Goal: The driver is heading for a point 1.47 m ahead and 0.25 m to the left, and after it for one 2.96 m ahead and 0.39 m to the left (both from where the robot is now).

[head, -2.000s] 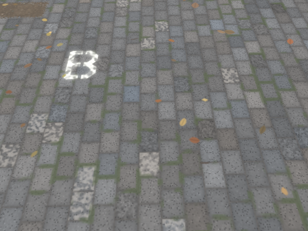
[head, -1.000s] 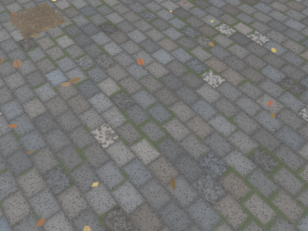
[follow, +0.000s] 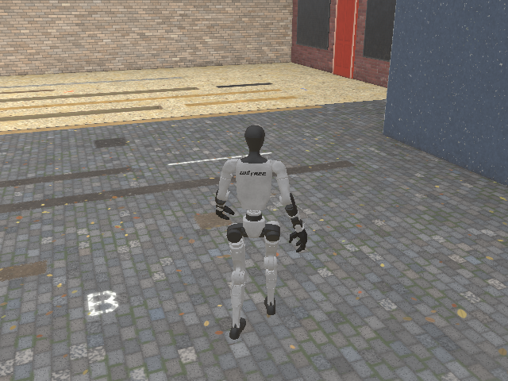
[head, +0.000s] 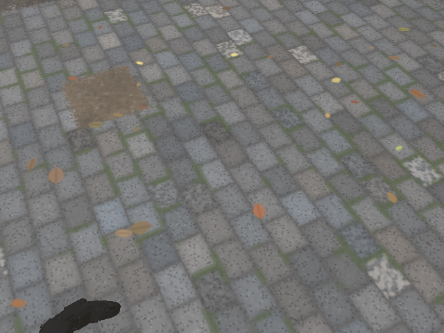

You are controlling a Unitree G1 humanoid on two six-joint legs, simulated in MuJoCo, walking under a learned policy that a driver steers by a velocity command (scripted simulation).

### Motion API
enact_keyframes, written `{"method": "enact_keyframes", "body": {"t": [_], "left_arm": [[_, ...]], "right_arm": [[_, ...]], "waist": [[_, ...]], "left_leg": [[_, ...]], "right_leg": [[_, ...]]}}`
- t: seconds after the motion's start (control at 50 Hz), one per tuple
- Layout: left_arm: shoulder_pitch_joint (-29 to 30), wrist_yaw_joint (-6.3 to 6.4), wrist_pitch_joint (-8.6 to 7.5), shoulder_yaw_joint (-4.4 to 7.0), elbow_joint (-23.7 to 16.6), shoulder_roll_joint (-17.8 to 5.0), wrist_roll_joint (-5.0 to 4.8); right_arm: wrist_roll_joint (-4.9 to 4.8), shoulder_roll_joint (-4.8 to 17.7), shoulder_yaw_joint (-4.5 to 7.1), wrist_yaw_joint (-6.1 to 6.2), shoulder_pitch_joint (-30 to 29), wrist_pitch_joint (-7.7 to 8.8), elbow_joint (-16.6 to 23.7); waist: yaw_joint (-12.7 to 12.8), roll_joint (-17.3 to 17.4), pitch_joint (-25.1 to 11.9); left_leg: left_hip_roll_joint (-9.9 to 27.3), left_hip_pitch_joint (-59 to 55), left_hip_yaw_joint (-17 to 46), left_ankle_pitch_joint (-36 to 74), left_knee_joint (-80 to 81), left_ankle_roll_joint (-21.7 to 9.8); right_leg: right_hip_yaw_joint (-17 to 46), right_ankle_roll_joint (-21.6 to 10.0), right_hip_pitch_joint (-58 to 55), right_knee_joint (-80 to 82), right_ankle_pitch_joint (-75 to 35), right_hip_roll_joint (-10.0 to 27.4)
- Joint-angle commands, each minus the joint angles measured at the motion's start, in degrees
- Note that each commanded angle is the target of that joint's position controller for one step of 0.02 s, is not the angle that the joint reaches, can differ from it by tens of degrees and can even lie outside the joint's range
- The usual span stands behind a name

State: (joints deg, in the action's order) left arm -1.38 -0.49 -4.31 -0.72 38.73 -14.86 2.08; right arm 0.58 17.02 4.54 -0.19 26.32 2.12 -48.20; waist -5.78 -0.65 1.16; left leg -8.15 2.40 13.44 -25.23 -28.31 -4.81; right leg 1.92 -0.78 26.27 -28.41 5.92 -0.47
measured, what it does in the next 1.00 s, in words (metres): walks ahead, turning left: left foot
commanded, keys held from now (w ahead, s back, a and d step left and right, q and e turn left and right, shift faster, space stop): w+q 0.66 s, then w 0.34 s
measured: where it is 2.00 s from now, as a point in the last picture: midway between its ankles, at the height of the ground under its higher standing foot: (142, 267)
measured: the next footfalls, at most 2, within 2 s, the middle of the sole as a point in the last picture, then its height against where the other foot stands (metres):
left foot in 0.52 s outside the picture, level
right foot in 1.08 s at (162, 254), level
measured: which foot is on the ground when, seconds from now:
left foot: down 0.00-0.00, up 0.02-0.50, down 0.52-1.00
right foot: down 0.00-0.54, up 0.56-1.00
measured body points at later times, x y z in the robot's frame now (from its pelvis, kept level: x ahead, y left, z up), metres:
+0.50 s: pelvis +0.24 +0.03 +0.00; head +0.28 +0.05 +0.45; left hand +0.14 +0.29 -0.13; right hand +0.53 -0.11 -0.08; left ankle +0.33 +0.14 -0.72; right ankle +0.11 -0.12 -0.72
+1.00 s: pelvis +0.49 +0.14 +0.01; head +0.52 +0.16 +0.46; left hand +0.56 +0.44 -0.09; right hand +0.60 -0.11 -0.12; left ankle +0.34 +0.14 -0.72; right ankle +0.69 +0.11 -0.70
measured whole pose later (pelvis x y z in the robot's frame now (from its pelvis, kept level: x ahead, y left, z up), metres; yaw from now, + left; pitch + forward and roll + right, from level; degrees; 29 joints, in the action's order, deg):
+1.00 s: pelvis +0.49 +0.14 +0.01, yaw +29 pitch +2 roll +1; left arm -4.8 -2.2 -1.1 1.3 41.2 -14.3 1.9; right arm 0.8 14.9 2.4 0.2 26.0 3.4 -49.3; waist -4.4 -2.0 1.6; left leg -7.7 -5.0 6.4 -18.3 -12.5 -6.4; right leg -1.9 -0.9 34.0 -36.0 2.5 3.3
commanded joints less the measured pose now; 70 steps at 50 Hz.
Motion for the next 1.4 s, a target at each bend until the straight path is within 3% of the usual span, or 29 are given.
{"method": "enact_keyframes", "body": {"t": [0.02,0.04,0.06,0.08,0.1,0.14,0.22,0.34,0.42,0.46,0.5,0.52,0.54,0.56,0.58,0.6,0.64,0.72,0.96,1.02,1.06,1.08,1.1,1.12,1.14,1.16,1.2,1.28,1.4], "left_arm": [[-20.1,2.18,-0.39,5.55,0.1,-17.9,1.61],[-17.9,1.9,0.47,5.49,0.4,-14.6,0.72],[-14.8,1.65,0.6,4.32,-0.4,-9.2,0.29],[-12.8,1.38,0.45,3.64,-0.1,-6.6,0.17],[-12.5,1.38,0.17,3.39,0.4,-5.7,0.15],[-14.0,1.19,-0.7,3.51,1.9,-5.8,-0.4],[-16.2,0.65,-1.88,4.18,3.6,-6.6,-1.07],[-18.5,0.48,-1.57,4.74,5.9,-7.3,-0.95],[-21.5,0.96,-0.76,5.35,7.7,-9.1,-0.9],[-22.3,1.3,0.04,5.6,8.6,-10.4,-0.76],[-22.6,1.57,1.05,5.86,8.9,-12.1,-0.86],[-22.1,1.59,1.33,5.62,8.2,-11.7,-0.84],[-23.9,0.84,1.13,4.19,4.6,-6.3,-1.34],[-20.0,0.33,0.71,4.51,1.3,-7.0,-0.55],[-13.5,0.16,0.55,4.85,0.0,-8.9,-0.31],[-13.4,0.08,-0.07,4.16,0.1,-7.4,-1.0],[-15.9,0.21,0.66,4.06,1.4,-6.8,0.11],[-17.1,-0.64,3.27,3.85,2.4,-5.2,0.72],[4.1,-1.71,2.08,3.11,-3.3,-4.1,-0.31],[-1.1,-1.31,1.54,3.62,-1.9,-5.1,-0.45],[-15.1,0.1,0.64,4.69,2.6,-7.0,-0.13],[-24.1,1.07,-0.03,5.44,4.0,-10.3,1.15],[-26.5,0.99,0.24,7.15,4.6,-16.5,1.47],[-23.9,0.33,0.77,6.15,4.7,-11.6,-1.39],[-18.3,0.19,0.59,5.14,4.4,-8.5,-2.01],[-15.5,-0.06,0.33,4.29,4.6,-5.4,-1.84],[-14.0,0.12,0.08,3.36,6.1,-3.3,-2.41],[-14.5,-0.06,0.18,4.53,7.5,-7.8,-1.81],[-16.8,0.14,2.6,5.51,8.1,-8.9,-1.54]], "right_arm": [[-2.29,1.1,-0.08,-0.25,1.3,1.45,7.4],[-0.19,5.7,0.28,0.28,1.8,0.53,6.0],[0.54,6.6,0.57,-0.02,-1.9,0.08,5.4],[0.67,5.6,0.39,-0.61,-4.7,-0.05,5.8],[1.07,5.0,0.36,-1.12,-5.8,-0.45,6.0],[1.65,4.3,0.25,-2.08,-6.0,-1.67,6.2],[1.65,3.1,-0.18,-3.24,-11.8,-2.46,8.8],[1.33,1.0,-1.56,-4.41,-22.6,-2.04,12.5],[1.73,1.4,-1.81,-4.8,-27.6,-1.98,14.6],[2.09,2.0,-1.5,-4.35,-26.8,-2.01,14.8],[2.52,3.6,-0.44,-3.41,-17.6,-1.48,12.3],[3.02,5.7,0.74,-2.56,-7.3,-1.01,9.0],[3.03,12.5,2.64,-1.56,-2.8,-1.02,8.7],[0.75,15.9,3.44,-1.18,-3.4,-1.51,10.3],[0.1,14.5,3.27,-0.7,-3.3,-1.87,9.1],[-0.08,11.5,2.47,-0.2,-5.6,-1.69,8.2],[-0.35,7.3,1.13,0.11,-10.2,-0.96,8.3],[-0.42,6.3,0.61,-0.45,-9.4,0.91,7.3],[0.31,6.5,-0.1,0.63,2.5,1.89,0.9],[0.6,7.6,-0.09,1.2,0.2,2.01,0.2],[0.52,7.9,-0.2,1.04,-1.1,2.1,-0.5],[-0.06,5.6,-0.99,1.01,-0.7,2.47,0.8],[-2.66,0.3,-1.87,1.03,8.3,2.16,0.6],[-0.06,5.7,-0.84,1.72,4.9,1.78,-0.5],[0.2,4.7,-0.88,1.55,0.4,1.74,0.4],[0.6,3.8,-1.37,1.27,-2.4,1.75,0.9],[1.68,3.0,-1.59,0.54,-3.7,0.47,1.3],[1.29,1.0,-2.2,0.38,-4.6,-1.16,1.7],[0.62,1.7,-2.49,1.56,-13.6,-2.55,4.0]], "waist": [[9.6,-15.6,-18.7],[7.9,-10.6,-14.9],[7.8,-3.4,-7.8],[7.2,-1.2,-3.8],[6.7,-3.5,-2.0],[5.8,-6.3,-1.4],[5.7,-5.0,-0.6],[7.6,-4.6,2.2],[8.8,-4.5,3.6],[8.0,-5.0,2.3],[3.8,-4.7,-3.8],[-0.8,-1.5,-9.7],[-0.7,9.7,-16.9],[-0.4,13.0,-20.8],[-1.6,5.6,-13.8],[1.0,3.7,-6.8],[6.2,1.9,-1.8],[7.8,2.5,-2.8],[0.6,3.9,3.6],[4.2,4.8,2.6],[10.6,2.9,-4.7],[13.7,-0.9,-11.7],[10.4,-15.3,-19.8],[9.7,-5.3,-17.0],[7.6,-2.7,-9.2],[6.9,-0.9,-5.8],[4.7,-3.8,-3.2],[2.9,-3.3,-5.3],[5.5,-5.0,-5.4]], "left_leg": [[-1.2,29.1,-5.3,-5.1,-33.3,0.7],[3.6,35.1,-6.8,-5.7,-40.2,0.3],[6.1,35.5,-6.8,-0.1,-41.5,0.4],[7.8,34.5,-7.5,3.7,-39.8,1.0],[9.3,33.4,-8.2,5.1,-38.1,1.5],[10.0,31.8,-9.3,6.6,-37.5,2.4],[11.3,36.7,-9.9,12.0,-35.8,3.3],[11.9,35.7,-14.0,22.9,-19.3,3.2],[10.7,32.2,-18.3,18.8,-10.7,0.5],[7.9,28.2,-20.6,13.1,-8.1,-1.7],[3.0,16.6,-21.9,9.3,-4.6,-4.6],[3.0,2.4,-19.0,10.7,-1.2,-6.6],[19.3,-16.2,5.0,0.2,1.3,-12.1],[28.9,-21.5,32.0,6.8,10.8,-17.6],[26.6,-18.5,23.3,13.7,11.2,-16.5],[25.0,-10.3,15.2,21.0,11.0,-15.0],[18.7,2.2,6.3,31.3,12.3,-11.2],[15.3,7.2,0.9,35.0,15.6,-10.8],[17.5,-6.3,0.0,40.2,15.8,-7.1],[18.1,-6.1,-1.3,53.7,11.0,-5.0],[14.5,-3.5,-4.8,63.4,-6.1,-2.8],[11.5,6.1,-6.3,47.5,-21.2,-1.5],[-0.2,23.5,-11.2,1.8,-43.9,1.9],[0.9,26.4,-5.8,-3.8,-48.4,1.4],[3.3,27.2,-5.2,-0.5,-47.5,1.8],[5.5,27.4,-6.7,1.4,-44.5,2.2],[8.2,24.8,-9.4,3.7,-38.5,3.5],[7.6,22.0,-12.1,5.9,-30.9,6.3],[7.6,20.7,-12.3,11.2,-20.0,7.0]], "right_leg": [[35.8,-9.7,-42.7,11.5,20.4,25.5],[41.9,-11.4,-38.1,12.3,26.3,26.0],[33.3,-10.3,-31.2,13.0,24.7,23.1],[24.7,-9.1,-25.9,14.2,16.5,20.0],[18.2,-7.8,-22.9,15.2,9.8,17.5],[10.9,-7.1,-20.4,16.3,0.4,15.0],[3.8,-8.5,-21.4,18.9,-7.1,15.8],[-7.0,-7.1,-22.0,19.5,-10.8,14.0],[-10.4,-5.8,-26.4,17.1,-15.8,15.8],[-12.9,-4.9,-29.3,10.8,-30.6,16.2],[-15.2,-4.2,-29.6,-5.6,-43.9,15.8],[-16.3,-2.7,-22.2,-19.9,-36.1,14.4],[-16.3,0.3,-1.1,-39.6,-3.2,9.5],[-6.8,2.4,13.2,-52.1,25.9,-0.2],[-0.6,1.8,19.0,-53.0,20.7,3.1],[-0.9,1.4,18.0,-48.7,15.5,5.5],[-0.5,1.8,10.0,-39.9,13.7,7.9],[-2.2,3.1,6.4,-33.7,9.4,7.4],[-3.9,-0.1,12.4,-7.7,-4.4,3.9],[-4.8,-2.9,1.7,-3.1,1.3,0.7],[-5.5,-5.5,-16.4,1.8,-0.3,-1.5],[5.1,-8.1,-30.9,1.6,-3.1,9.2],[31.3,-18.6,-45.1,3.3,-18.7,26.8],[33.8,-18.2,-39.0,6.1,-27.7,24.8],[23.5,-17.3,-31.6,6.1,-33.7,22.3],[17.4,-15.9,-27.4,7.1,-39.1,19.3],[10.5,-13.1,-21.2,10.0,-41.8,13.9],[6.6,-13.8,-17.3,10.1,-48.9,11.1],[9.7,-12.1,-13.9,9.5,-30.7,9.4]]}}
Velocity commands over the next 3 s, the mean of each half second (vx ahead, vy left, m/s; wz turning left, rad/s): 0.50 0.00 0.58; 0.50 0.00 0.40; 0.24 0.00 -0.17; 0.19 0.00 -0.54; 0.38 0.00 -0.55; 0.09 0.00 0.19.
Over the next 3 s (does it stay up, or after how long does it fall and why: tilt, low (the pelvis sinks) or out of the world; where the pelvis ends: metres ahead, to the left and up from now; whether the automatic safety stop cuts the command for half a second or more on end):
stays up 0.99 0.12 0.01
